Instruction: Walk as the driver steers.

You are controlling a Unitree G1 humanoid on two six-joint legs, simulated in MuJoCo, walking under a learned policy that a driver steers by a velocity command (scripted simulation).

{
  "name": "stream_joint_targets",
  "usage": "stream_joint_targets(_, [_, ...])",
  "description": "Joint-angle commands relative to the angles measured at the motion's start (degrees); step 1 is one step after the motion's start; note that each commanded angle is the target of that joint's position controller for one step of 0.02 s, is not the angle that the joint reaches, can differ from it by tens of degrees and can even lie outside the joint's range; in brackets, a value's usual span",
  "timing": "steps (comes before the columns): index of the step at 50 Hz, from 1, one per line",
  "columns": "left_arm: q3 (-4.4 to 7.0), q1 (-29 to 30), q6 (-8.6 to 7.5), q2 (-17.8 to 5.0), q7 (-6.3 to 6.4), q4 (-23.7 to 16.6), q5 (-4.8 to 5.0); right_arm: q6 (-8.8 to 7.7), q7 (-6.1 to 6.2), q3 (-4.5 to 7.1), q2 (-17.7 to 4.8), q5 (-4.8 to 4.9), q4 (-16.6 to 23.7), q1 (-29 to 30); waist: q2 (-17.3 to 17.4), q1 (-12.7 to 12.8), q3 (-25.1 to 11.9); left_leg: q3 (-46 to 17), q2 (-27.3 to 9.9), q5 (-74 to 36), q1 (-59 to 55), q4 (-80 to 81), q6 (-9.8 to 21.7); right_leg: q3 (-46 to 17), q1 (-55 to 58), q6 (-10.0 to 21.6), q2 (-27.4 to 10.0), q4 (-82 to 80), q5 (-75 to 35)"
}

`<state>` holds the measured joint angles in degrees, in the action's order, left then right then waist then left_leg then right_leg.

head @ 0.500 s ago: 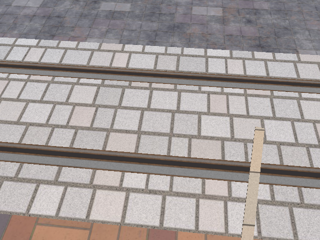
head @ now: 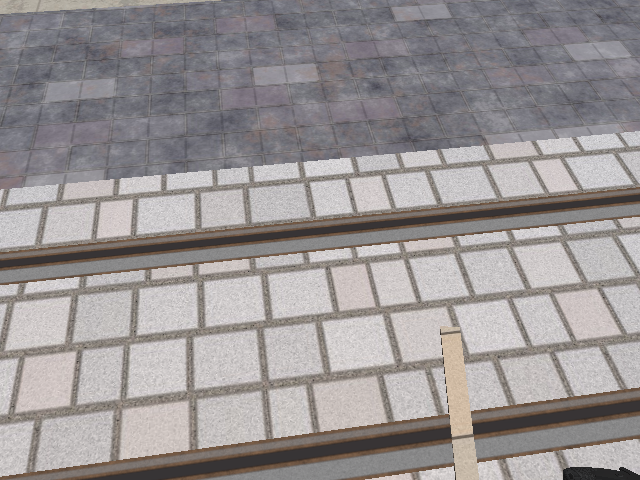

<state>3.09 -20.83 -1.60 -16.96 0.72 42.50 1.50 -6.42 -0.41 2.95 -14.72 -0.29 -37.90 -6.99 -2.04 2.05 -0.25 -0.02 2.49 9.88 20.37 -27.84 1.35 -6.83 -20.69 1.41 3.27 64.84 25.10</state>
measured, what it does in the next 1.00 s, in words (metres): walks ahead, turning right: right foot, then left foot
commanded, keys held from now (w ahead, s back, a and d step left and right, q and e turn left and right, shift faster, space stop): w+e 0.74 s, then w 0.18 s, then w+q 0.08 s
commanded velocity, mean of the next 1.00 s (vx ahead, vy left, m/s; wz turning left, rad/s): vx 0.50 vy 0.00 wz -0.52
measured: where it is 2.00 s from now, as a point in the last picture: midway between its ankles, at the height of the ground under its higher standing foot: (471, 283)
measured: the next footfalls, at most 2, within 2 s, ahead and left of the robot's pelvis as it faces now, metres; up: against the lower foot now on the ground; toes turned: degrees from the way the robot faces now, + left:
right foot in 0.40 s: +0.35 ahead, -0.19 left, +0.00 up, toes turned -17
left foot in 0.88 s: +0.67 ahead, -0.10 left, +0.00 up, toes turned -33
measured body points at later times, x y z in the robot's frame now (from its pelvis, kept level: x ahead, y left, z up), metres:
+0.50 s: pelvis +0.25 -0.08 -0.01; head +0.30 -0.10 +0.44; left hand +0.52 +0.11 -0.09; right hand +0.24 -0.38 -0.13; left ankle +0.15 +0.11 -0.64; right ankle +0.31 -0.18 -0.73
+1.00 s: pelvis +0.54 -0.14 +0.00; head +0.56 -0.14 +0.45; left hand +0.74 +0.07 -0.12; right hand +0.54 -0.45 -0.09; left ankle +0.64 -0.08 -0.73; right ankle +0.36 -0.19 -0.65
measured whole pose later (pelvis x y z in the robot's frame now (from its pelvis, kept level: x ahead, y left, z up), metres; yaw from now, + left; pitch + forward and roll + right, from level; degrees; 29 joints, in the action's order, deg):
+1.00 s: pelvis +0.54 -0.14 +0.00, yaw -31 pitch +2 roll +1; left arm 2.8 -19.6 -2.4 -16.6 0.5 41.9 1.0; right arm -6.1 -1.9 2.7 -15.9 0.0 -41.7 -9.9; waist -1.6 0.9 0.2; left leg -0.2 2.8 10.1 21.3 -29.7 2.4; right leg -6.4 -19.2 1.8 3.2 64.7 24.9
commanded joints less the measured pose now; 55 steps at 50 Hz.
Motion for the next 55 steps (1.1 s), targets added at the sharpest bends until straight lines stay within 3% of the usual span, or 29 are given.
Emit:
stream_joint_targets(1, [2.01, 4.4, -0.75, -6.2, -0.47, -6.5, -0.28, 0.26, 0.28, 1.71, -5.4, -0.49, 0.5, -6.2, 6.7, -3.8, 0.4, -18.3, -17.4, -1.2, -17.3, 14.2, 8.9, -1.0, -20.8, -1.2, -8.1, 4.2, -6.1])
stream_joint_targets(3, [1.54, 4.1, -0.17, -3.7, -0.87, -7.0, 0.17, -0.18, 0.07, 1.91, -5.6, -0.15, -0.5, -5.9, 8.3, -2.9, 0.9, -13.0, -16.3, -5.0, -14.0, 16.7, 9.3, 0.7, -19.5, -1.5, -9.1, 2.3, -7.5])
stream_joint_targets(5, [1.25, 6.1, 0.14, -2.9, -0.98, -8.1, -0.23, -0.52, 0.04, 2.46, -7.3, 0.03, -1.8, -6.1, 7.3, -2.7, 1.6, -9.2, -16.9, -9.5, -13.3, 18.4, 10.3, 1.0, -21.0, -2.3, -9.8, -0.9, -10.2])
stream_joint_targets(11, [0.4, 14.7, -0.8, -1.6, -2.64, -10.1, -0.28, 0.29, 0.5, 3.0, -10.3, 0.28, -4.7, -7.3, 5.3, -5.4, 2.6, 2.4, -15.5, -16.0, -15.9, 18.3, 8.1, 4.4, -18.9, -1.6, -9.3, -18.8, -26.4])
stream_joint_targets(16, [0.62, 20.9, -0.77, -2.5, -4.19, -13.5, -0.03, 1.74, 0.63, 3.66, -13.1, 1.63, -7.0, -10.5, 5.8, -6.4, 4.2, 6.2, -18.2, -22.3, -23.1, 15.0, 6.1, 8.4, -17.1, 1.5, -7.2, -27.3, -21.3])
stream_joint_targets(18, [1.72, 17.9, -0.38, -4.5, -4.26, -13.6, -0.47, 2.48, 1.04, 4.19, -14.9, 2.0, -7.0, -10.3, 7.7, -3.6, 1.3, 8.6, -18.2, -41.2, -24.9, 7.1, 4.8, 11.8, -10.1, 3.9, -3.5, -28.3, -15.1])
stream_joint_targets(19, [2.9, 11.8, -0.16, -6.4, -4.09, -12.3, -0.55, 2.96, 1.33, 4.32, -15.4, 2.14, -6.9, -9.9, 7.7, 0.2, -2.2, 10.2, -17.2, -48.5, -24.0, -1.8, 3.9, 13.2, -1.8, 5.7, -0.9, -30.4, -14.7])
stream_joint_targets(20, [4.83, 1.7, 0.16, -9.7, -3.33, -9.6, -0.35, 3.09, 1.66, 3.76, -14.2, 2.0, -6.6, -10.0, 5.9, 5.3, -7.3, 11.6, -15.2, -46.0, -17.0, -14.8, 2.0, 12.2, 13.5, 8.0, 0.8, -33.4, -18.3])
stream_joint_targets(21, [6.45, -5.0, 0.7, -15.5, -1.99, -8.4, -0.09, 2.57, 1.55, 2.05, -9.3, -0.15, -4.6, -12.3, -4.9, 5.7, -12.8, 12.1, -10.7, -15.1, 2.7, -35.1, -0.9, -7.5, 33.0, 13.4, -11.4, -33.9, -18.2])
stream_joint_targets(22, [6.08, -2.5, -0.15, -18.0, -2.26, -10.4, 0.13, 0.65, 0.76, 0.28, -5.7, -0.49, -1.7, -13.8, -13.9, 1.4, -21.6, 1.1, 0.1, 23.7, 20.2, -51.1, -2.9, -39.7, 44.5, 23.5, -22.8, -44.1, -8.3])
stream_joint_targets(23, [4.62, -2.8, -0.86, -12.7, -2.69, -10.5, -0.29, -0.9, -0.12, 1.61, -11.2, 1.42, -1.0, -7.7, -6.1, 5.2, -19.9, -6.3, -3.4, 20.5, 26.2, -53.2, -1.8, -36.8, 43.1, 20.4, -21.7, -47.1, -5.4])
stream_joint_targets(24, [3.89, -1.2, -1.39, -10.5, -2.69, -10.0, -0.58, -1.66, -0.43, 1.39, -11.1, 2.56, 0.2, -4.5, -4.3, 4.2, -12.0, -5.1, -5.4, 15.9, 27.4, -50.1, -0.7, -28.4, 35.5, 18.2, -19.6, -47.3, -8.4])
stream_joint_targets(25, [3.47, 2.6, -1.63, -9.4, -2.65, -10.1, -0.53, -1.86, 0.02, 1.16, -10.1, 1.5, -0.2, -4.2, 1.2, 1.2, -7.0, -4.9, -7.6, 11.9, 24.6, -44.7, -0.8, -22.3, 26.4, 16.3, -17.0, -47.6, -14.2])
stream_joint_targets(26, [2.88, 5.7, -1.76, -7.6, -2.51, -10.7, -0.87, -1.45, 0.4, 1.62, -10.7, 0.26, -0.7, -4.6, 0.9, -1.0, -4.9, -5.0, -9.2, 9.7, 20.6, -40.2, -1.3, -18.0, 19.9, 15.3, -15.1, -48.3, -20.4])
stream_joint_targets(29, [2.66, 8.1, -2.14, -7.4, -1.83, -10.8, -1.29, 0.37, 0.37, 1.59, -9.4, -0.58, -1.3, -6.4, -0.7, -3.7, -3.1, -4.0, -9.3, 6.7, 15.0, -34.9, -3.5, -13.8, 10.3, 16.1, -12.9, -51.2, -28.8])
stream_joint_targets(35, [3.19, 3.5, -1.62, -9.1, -0.09, -7.7, -0.44, 0.61, -0.07, 0.0, -5.6, -0.47, 1.5, 5.8, -2.0, 0.5, 0.2, -3.0, -5.1, -12.4, 11.4, -11.1, -5.6, -8.0, 4.8, 12.2, -8.1, -50.8, -23.4])
stream_joint_targets(38, [3.3, 0.7, -1.38, -9.4, 0.03, -6.0, -0.07, -0.01, -0.85, 0.17, -6.6, 0.49, 2.6, 9.3, -2.8, 1.9, 0.6, -3.7, -3.5, -15.1, 8.3, -4.9, -5.0, -10.8, 6.7, 11.3, -9.5, -49.0, -19.0])
stream_joint_targets(41, [2.94, -0.6, -1.2, -8.2, 0.13, -4.4, -0.22, -0.63, -1.46, 0.91, -8.3, 0.51, 2.6, 8.4, -4.3, 1.5, 0.6, -4.3, -3.8, -11.1, 6.8, -1.8, -2.8, -14.5, 12.1, 10.3, -12.2, -44.9, -18.7])
stream_joint_targets(43, [2.81, 0.0, -0.79, -7.6, 0.02, -4.0, -0.47, -0.93, -1.29, 1.59, -9.0, 0.33, 1.6, 3.9, -5.6, -1.1, 0.0, -2.3, -3.0, -7.1, 1.0, 0.8, -0.4, -15.0, 13.5, 8.8, -11.7, -40.9, -23.5])
stream_joint_targets(44, [2.18, 0.0, -0.8, -5.9, -0.13, -4.2, -0.73, -1.18, -0.96, 2.39, -10.5, -0.19, 0.5, -1.2, -4.7, -3.5, -3.4, -2.6, -4.0, -6.8, -7.2, 1.6, 1.6, -13.0, 12.7, 7.3, -8.8, -34.2, -28.4])
stream_joint_targets(45, [1.01, -1.6, -0.95, -3.1, -0.23, -5.0, -1.58, -1.36, -0.66, 3.16, -13.5, -1.0, -0.2, -9.2, 1.7, -6.0, -11.5, -11.9, -13.1, -7.9, -22.0, -0.2, 5.8, -9.1, 5.6, 5.0, -5.2, -18.5, -20.7])
stream_joint_targets(46, [0.12, -9.2, -1.57, -0.4, -0.21, -5.1, 0.27, -0.54, -1.03, 4.67, -17.9, -0.85, -3.2, -15.7, 20.5, -4.4, -18.0, -38.0, -23.9, 6.9, -39.0, 6.4, 15.5, -2.0, -14.2, 0.5, 3.0, 0.6, 3.4])
stream_joint_targets(47, [0.86, -6.9, -1.91, -5.4, 0.0, -4.4, 0.61, -0.42, -1.58, 3.5, -13.0, 1.08, -3.4, -16.6, 15.6, -6.1, -14.1, -46.2, -24.6, 21.6, -38.0, 11.5, 15.2, -4.8, -22.3, 0.1, 0.6, 7.7, 7.4])
stream_joint_targets(48, [1.63, 0.6, -2.05, -8.2, -0.05, -5.6, 0.4, -0.18, -1.49, 2.55, -10.1, 1.22, -3.0, -13.6, 9.9, -7.0, -6.4, -39.2, -22.2, 21.1, -31.3, 12.4, 13.0, -3.8, -24.8, 0.3, -1.9, 9.0, 2.4])
stream_joint_targets(49, [1.44, 4.9, -2.25, -7.8, 0.01, -6.7, -0.57, 0.3, -1.43, 1.99, -9.2, 0.53, -2.3, -10.5, 6.0, -6.0, -2.7, -32.8, -19.6, 14.6, -24.8, 12.9, 12.0, -0.7, -23.5, 0.2, -4.3, 7.3, -1.6])
stream_joint_targets(50, [1.43, 7.3, -2.8, -6.9, -0.11, -7.6, -1.46, 0.66, -1.4, 1.66, -8.5, 0.27, -2.2, -8.8, 5.2, -5.0, 0.3, -28.8, -17.5, 8.2, -19.7, 13.8, 12.4, 0.3, -22.8, 0.1, -5.8, 3.6, -4.4])
stream_joint_targets(51, [1.44, 7.1, -3.15, -5.9, -0.26, -7.7, -1.78, 0.67, -1.26, 1.25, -7.7, -0.07, -2.0, -8.1, 6.5, -3.6, 0.5, -25.8, -15.3, 2.9, -16.8, 14.6, 11.9, 0.5, -19.8, 0.0, -7.1, 0.5, -6.4])
stream_joint_targets(53, [1.09, 6.3, -3.4, -4.1, -0.48, -7.5, -1.9, 0.74, -1.07, 1.09, -7.3, 0.45, -2.2, -8.4, 8.2, -2.5, -0.7, -22.2, -13.2, -4.5, -15.1, 15.5, 12.3, 2.0, -16.8, -1.0, -7.2, -5.1, -6.7])
stream_joint_targets(55, [0.49, 8.8, -3.51, -2.6, -0.52, -8.3, -2.18, 0.92, -0.5, 1.61, -9.0, 1.1, -2.9, -9.7, 7.9, -2.9, -0.5, -19.4, -12.8, -9.0, -13.2, 16.4, 13.1, 3.4, -15.6, -2.4, -6.7, -12.8, -7.7])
